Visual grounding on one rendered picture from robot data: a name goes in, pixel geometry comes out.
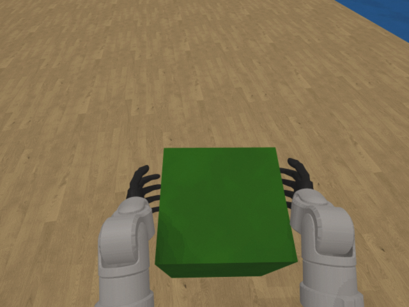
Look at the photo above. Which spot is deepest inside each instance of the right robot hand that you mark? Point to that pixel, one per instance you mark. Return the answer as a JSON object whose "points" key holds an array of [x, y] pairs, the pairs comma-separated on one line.
{"points": [[301, 176]]}

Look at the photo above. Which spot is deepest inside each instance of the carton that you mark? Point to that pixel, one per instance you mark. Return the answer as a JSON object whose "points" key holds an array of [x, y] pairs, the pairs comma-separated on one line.
{"points": [[222, 213]]}

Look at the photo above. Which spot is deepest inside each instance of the left robot hand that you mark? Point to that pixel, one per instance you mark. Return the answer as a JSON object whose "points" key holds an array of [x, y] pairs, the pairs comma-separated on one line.
{"points": [[137, 183]]}

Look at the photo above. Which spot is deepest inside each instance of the robot right forearm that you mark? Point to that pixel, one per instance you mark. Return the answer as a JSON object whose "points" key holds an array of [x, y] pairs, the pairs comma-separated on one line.
{"points": [[328, 252]]}

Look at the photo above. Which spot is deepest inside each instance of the robot left forearm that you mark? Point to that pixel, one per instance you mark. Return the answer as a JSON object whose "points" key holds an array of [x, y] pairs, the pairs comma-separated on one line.
{"points": [[123, 256]]}

